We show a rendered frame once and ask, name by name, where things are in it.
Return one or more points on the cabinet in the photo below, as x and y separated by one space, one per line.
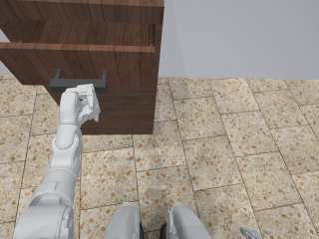
124 110

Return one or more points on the robot left hand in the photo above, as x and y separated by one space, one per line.
74 111

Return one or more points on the right robot thigh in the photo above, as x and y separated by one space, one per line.
182 222

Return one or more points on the handle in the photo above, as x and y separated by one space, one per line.
58 85

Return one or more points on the robot left forearm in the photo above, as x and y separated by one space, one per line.
60 178

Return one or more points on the robot right hand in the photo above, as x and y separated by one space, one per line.
249 233

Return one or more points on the drawer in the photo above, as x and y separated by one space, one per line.
82 49

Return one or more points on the robot left shin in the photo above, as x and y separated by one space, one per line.
135 236

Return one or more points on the left robot upper arm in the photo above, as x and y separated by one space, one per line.
46 222

